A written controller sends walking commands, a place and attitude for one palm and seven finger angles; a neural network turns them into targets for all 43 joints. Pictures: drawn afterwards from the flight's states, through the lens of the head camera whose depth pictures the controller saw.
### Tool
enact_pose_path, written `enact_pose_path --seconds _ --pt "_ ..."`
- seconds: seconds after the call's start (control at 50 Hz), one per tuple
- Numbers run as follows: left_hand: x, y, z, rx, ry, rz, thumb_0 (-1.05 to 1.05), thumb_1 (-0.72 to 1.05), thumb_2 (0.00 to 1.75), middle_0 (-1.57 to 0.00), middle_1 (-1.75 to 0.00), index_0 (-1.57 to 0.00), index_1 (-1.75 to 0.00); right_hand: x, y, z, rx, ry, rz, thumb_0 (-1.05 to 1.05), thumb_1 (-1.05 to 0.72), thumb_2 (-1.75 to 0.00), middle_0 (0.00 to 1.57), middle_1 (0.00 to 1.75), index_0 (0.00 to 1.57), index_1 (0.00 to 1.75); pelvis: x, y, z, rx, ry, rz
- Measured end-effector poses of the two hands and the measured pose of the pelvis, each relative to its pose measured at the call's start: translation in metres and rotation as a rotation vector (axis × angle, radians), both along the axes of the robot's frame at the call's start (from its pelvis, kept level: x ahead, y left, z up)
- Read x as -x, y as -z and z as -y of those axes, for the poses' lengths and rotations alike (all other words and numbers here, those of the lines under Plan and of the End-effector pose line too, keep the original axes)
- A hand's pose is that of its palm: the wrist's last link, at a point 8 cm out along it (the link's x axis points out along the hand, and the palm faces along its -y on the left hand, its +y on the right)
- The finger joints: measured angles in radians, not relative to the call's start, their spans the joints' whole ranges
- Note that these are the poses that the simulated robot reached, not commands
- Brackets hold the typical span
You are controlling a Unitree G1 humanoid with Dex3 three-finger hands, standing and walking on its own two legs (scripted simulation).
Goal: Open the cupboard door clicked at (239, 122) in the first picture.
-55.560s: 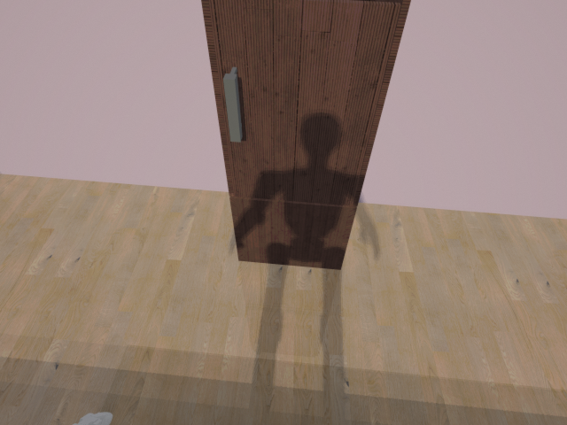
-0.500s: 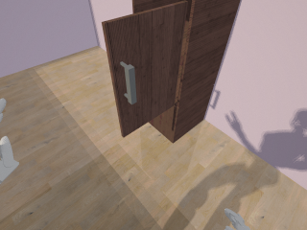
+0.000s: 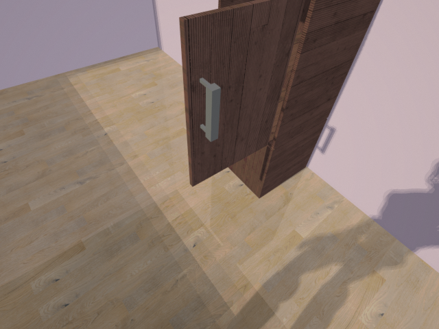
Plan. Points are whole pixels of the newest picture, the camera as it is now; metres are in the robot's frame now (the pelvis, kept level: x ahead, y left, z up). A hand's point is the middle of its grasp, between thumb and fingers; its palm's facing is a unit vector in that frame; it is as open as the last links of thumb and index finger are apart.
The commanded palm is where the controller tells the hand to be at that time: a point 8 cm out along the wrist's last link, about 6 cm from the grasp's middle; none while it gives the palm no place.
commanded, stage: let the arm hang, fingers relaxed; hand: left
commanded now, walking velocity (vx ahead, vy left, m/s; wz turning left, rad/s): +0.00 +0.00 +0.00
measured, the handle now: (207, 110) +0.65 +0.07 +0.02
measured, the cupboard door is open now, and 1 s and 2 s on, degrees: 90 90 90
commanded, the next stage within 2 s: look to check the result in 0.80 s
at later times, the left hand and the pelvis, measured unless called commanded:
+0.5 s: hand out of the picture -0.02 +0.20 -0.16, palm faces +0.01 -0.97 -0.22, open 7.3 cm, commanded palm none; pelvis +0.00 +0.02 +0.01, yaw -1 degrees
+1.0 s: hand out of the picture +0.01 +0.17 -0.17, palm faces +0.01 -0.98 -0.19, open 7.3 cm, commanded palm none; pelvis +0.02 +0.01 +0.01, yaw -2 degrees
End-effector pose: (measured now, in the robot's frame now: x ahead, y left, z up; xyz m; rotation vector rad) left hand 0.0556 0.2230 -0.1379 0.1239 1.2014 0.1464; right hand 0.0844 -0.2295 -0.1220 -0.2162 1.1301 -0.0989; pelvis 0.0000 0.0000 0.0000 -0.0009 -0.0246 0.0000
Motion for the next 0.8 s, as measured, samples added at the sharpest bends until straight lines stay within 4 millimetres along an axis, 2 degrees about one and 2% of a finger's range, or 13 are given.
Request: enact_pose_path --seconds 0.04,0.16,0.22,0.28,0.4,0.64,0.8 --pt "0.023 0.003 -0.007 -0.004 -0.016 -0.068 -0.03 1.02 0.89 -0.21 -0.3 -0.21 -0.3 0.018 0.003 -0.006 -0.004 0.01 -0.077 0.0 -0.91 -0.89 0.2 0.3 0.2 0.3 0.0 -0.003 -0.001 0.006 -0.003 -0.002" --pt "0.083 -0.002 -0.025 -0.027 -0.04 -0.255 -0.02 0.98 0.9 -0.21 -0.3 -0.2 -0.3 0.059 0.008 -0.004 0.012 0.063 -0.215 -0.01 -0.94 -0.89 0.2 0.3 0.2 0.3 -0.001 -0.009 -0.009 0.01 0.0 -0.003" --pt "0.1 -0.006 -0.031 -0.039 -0.048 -0.313 -0.01 0.95 0.9 -0.21 -0.3 -0.2 -0.3 0.076 0.011 -0.007 0.005 0.078 -0.262 0.0 -0.93 -0.89 0.2 0.3 0.2 0.3 -0.001 -0.01 -0.013 0.008 0.003 0.0" --pt "0.108 -0.009 -0.034 -0.047 -0.051 -0.342 -0.01 0.94 0.9 -0.21 -0.3 -0.2 -0.3 0.089 0.014 -0.013 -0.008 0.091 -0.296 0.0 -0.92 -0.89 0.2 0.3 0.2 0.3 -0.002 -0.01 -0.016 0.004 0.007 0.002" --pt "0.098 -0.01 -0.034 -0.053 -0.039 -0.324 0.0 0.92 0.9 -0.2 -0.3 -0.2 -0.3 0.102 0.019 -0.026 -0.045 0.112 -0.321 0.0 -0.91 -0.89 0.2 0.3 0.2 0.3 -0.003 -0.01 -0.018 -0.002 0.014 0.004" --pt "0.046 -0.003 -0.008 -0.01 0.008 -0.193 0.0 0.91 0.9 -0.2 -0.3 -0.2 -0.3 0.101 0.022 -0.042 -0.091 0.141 -0.297 0.0 -0.91 -0.89 0.2 0.3 0.2 0.3 -0.006 -0.01 -0.014 -0.007 0.027 0.008" --pt "0.042 -0.003 -0.004 -0.011 0.009 -0.198 0.0 0.93 0.9 -0.21 -0.3 -0.2 -0.3 0.103 0.021 -0.038 -0.09 0.159 -0.307 0.0 -0.91 -0.9 0.2 0.3 0.2 0.3 -0.01 -0.01 -0.01 -0.007 0.031 0.007"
